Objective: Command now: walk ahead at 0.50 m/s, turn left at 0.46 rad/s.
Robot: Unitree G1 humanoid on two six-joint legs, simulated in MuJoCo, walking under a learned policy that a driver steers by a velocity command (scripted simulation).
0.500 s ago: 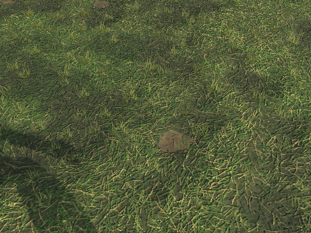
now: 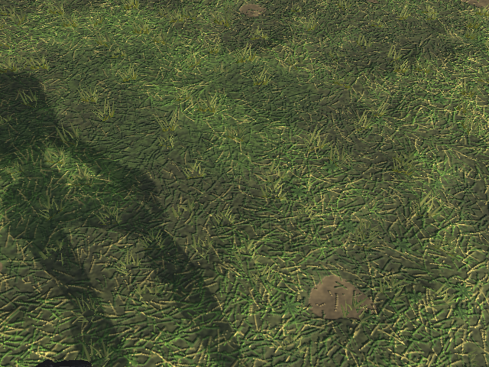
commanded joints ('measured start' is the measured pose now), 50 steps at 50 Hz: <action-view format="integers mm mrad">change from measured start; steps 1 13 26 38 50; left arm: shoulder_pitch -42 207 216 256 99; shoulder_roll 36 165 146 56 17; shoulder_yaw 1 46 37 16 -11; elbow -55 -8 -16 -24 -90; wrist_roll -2 -18 -33 -19 -16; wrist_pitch -5 -19 18 56 36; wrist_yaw -6 -45 4 16 -12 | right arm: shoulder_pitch -30 8 -218 -35 -71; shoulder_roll -165 -163 -80 -211 -147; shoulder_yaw -43 -29 3 -52 -31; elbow -64 -1 -112 -91 18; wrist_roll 4 -16 -29 -25 -2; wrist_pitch -17 1 -53 -96 -69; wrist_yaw -19 -29 -15 -7 9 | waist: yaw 6 132 78 -59 24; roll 105 58 -34 7 110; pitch -54 -229 -45 -278 -26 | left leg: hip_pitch -29 127 -405 296 74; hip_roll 198 230 144 275 319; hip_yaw -141 -4 11 -161 -110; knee -134 386 395 80 -209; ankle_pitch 183 598 101 88 190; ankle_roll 144 19 -162 11 136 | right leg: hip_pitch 78 536 442 378 3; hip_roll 35 56 -6 85 -1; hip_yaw -34 -10 221 253 -10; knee -210 -405 -705 -122 -55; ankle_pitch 208 169 225 142 -17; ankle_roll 20 -207 -297 -156 -43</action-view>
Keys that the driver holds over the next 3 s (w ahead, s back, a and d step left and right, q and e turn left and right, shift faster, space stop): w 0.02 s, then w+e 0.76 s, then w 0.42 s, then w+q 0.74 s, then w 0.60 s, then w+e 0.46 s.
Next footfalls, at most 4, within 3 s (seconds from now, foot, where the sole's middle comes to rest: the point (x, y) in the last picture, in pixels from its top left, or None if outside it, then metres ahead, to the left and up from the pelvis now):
0.26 right None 0.32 -0.15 -0.78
0.76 left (233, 305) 0.63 0.00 -0.78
1.24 right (342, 260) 0.77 -0.34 -0.78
1.78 left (283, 173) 1.11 -0.19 -0.78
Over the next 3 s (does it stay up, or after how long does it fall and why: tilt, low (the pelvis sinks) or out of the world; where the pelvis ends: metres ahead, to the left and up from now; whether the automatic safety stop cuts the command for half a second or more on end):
stays up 1.62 -0.25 0.00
